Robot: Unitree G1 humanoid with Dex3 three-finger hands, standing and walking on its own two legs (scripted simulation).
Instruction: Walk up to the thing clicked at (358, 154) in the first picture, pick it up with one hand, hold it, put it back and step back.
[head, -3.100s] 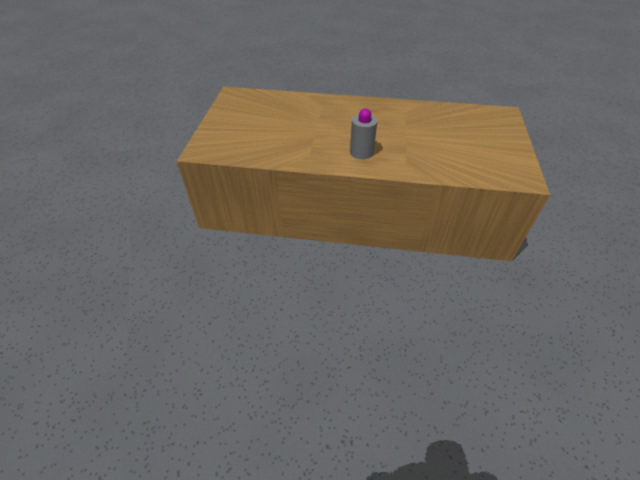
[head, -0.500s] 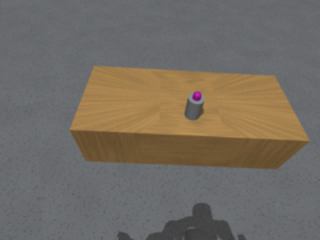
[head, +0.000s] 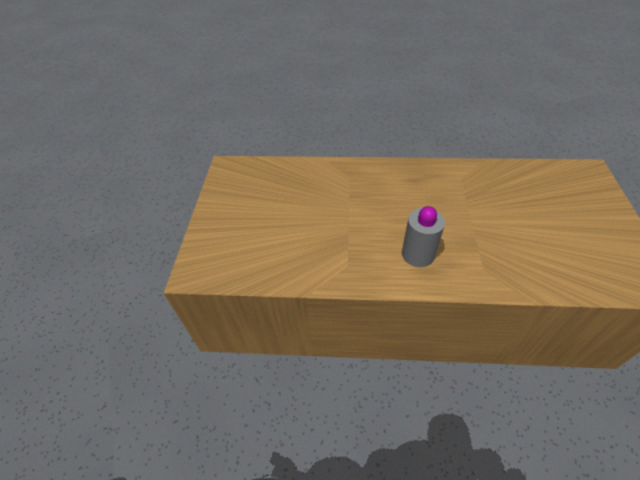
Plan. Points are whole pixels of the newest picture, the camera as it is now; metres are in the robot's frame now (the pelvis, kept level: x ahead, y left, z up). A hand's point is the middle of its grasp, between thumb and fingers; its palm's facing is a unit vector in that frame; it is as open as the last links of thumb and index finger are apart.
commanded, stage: walk up
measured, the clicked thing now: (423, 233) +0.74 -0.22 -0.31
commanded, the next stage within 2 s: stand in 1.44 s
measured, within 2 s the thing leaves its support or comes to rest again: neither
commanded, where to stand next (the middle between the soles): +0.10 -0.01 m, yaw +0 degrees
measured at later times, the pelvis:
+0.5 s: pelvis +0.02 +0.01 +0.01, yaw +1 degrees
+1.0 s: pelvis +0.03 +0.01 +0.02, yaw +0 degrees
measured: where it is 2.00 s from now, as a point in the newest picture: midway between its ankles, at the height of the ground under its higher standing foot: outside the picture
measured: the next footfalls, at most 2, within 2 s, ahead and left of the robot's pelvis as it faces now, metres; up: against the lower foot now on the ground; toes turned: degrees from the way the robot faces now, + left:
left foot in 0.02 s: +0.10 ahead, +0.15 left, +0.00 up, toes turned +1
